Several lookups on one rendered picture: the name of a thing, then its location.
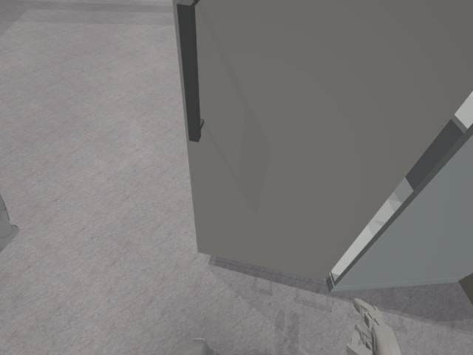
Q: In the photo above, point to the right robot hand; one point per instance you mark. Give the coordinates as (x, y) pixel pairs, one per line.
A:
(381, 340)

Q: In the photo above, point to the left robot hand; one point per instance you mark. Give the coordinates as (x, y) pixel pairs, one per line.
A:
(7, 230)

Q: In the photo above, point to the fridge door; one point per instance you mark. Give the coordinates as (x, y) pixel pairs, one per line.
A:
(314, 112)

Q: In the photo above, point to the left robot shin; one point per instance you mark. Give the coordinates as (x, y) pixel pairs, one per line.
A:
(200, 340)

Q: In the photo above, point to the handle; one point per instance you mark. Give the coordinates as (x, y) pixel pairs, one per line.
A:
(188, 45)

